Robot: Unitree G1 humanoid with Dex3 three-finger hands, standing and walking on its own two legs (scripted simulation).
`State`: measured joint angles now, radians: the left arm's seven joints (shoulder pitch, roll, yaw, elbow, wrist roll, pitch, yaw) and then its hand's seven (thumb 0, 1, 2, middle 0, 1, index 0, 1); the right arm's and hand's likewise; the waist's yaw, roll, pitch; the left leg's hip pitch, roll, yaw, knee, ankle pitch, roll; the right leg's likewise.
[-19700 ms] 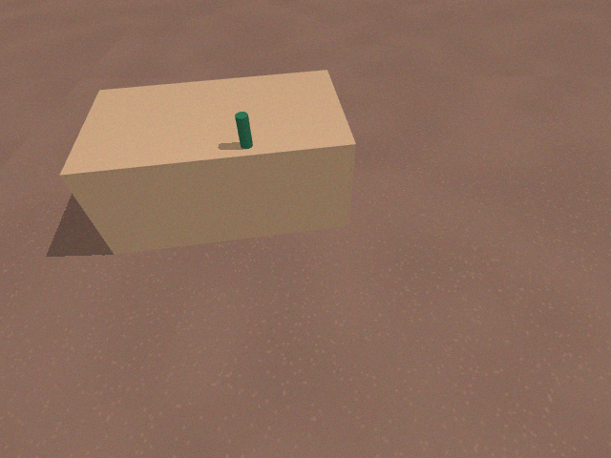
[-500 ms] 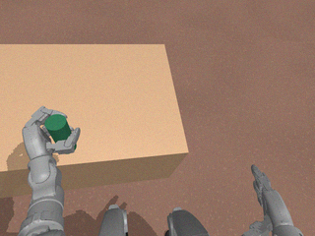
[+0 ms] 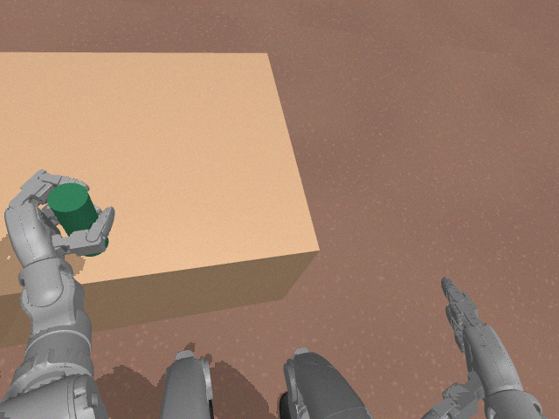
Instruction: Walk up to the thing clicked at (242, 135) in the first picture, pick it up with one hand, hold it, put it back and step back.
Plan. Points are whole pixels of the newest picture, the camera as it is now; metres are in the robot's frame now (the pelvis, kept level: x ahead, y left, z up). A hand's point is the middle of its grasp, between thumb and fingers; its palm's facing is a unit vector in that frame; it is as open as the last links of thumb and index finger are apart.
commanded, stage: lower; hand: left
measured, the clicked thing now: (81, 222) +0.42 +0.24 -0.03
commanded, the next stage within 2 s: loosen in 1.24 s
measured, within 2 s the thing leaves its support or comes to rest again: rests again in 1.28 s
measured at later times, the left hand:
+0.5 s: hand (87, 225) +0.44 +0.25 -0.08, palm faces +0.32 -0.95 -0.02, open 7.6 cm
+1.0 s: hand (94, 236) +0.44 +0.25 -0.11, palm faces +0.32 -0.95 -0.03, open 7.6 cm
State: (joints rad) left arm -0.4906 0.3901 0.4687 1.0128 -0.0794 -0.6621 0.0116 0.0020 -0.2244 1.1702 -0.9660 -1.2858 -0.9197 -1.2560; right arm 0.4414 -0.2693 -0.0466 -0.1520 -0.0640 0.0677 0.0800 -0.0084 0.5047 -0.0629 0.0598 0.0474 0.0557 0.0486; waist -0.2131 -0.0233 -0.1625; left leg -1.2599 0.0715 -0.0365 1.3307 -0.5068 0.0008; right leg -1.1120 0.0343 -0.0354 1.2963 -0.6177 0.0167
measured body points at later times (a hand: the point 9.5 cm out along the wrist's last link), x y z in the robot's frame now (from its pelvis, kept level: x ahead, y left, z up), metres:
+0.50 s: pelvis +0.00 +0.00 -0.04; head +0.16 +0.08 +0.38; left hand +0.42 +0.30 -0.08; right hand +0.16 -0.26 +0.02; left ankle +0.05 +0.12 -0.61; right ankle +0.00 -0.13 -0.61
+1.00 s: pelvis -0.01 +0.00 -0.05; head +0.16 +0.08 +0.36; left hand +0.41 +0.29 -0.11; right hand +0.16 -0.26 +0.02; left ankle +0.05 +0.12 -0.61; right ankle +0.00 -0.13 -0.61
